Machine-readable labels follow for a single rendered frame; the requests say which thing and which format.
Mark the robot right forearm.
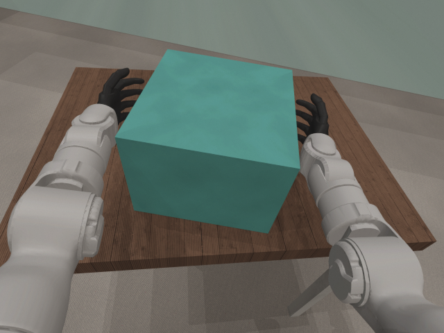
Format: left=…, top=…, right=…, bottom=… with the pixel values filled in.
left=299, top=133, right=424, bottom=286

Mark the right robot hand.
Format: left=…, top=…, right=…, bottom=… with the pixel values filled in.
left=296, top=93, right=329, bottom=144

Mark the table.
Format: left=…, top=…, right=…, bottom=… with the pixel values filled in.
left=0, top=67, right=436, bottom=317

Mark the left robot hand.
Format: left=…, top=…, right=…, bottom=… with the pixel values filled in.
left=97, top=68, right=144, bottom=125

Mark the left robot upper arm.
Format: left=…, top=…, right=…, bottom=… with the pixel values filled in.
left=0, top=186, right=104, bottom=333

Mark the carton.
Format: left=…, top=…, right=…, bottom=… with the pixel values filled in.
left=115, top=49, right=300, bottom=234

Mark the robot left forearm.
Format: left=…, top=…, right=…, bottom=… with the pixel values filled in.
left=7, top=104, right=118, bottom=252

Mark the right robot upper arm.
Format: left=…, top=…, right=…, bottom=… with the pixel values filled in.
left=328, top=237, right=444, bottom=333

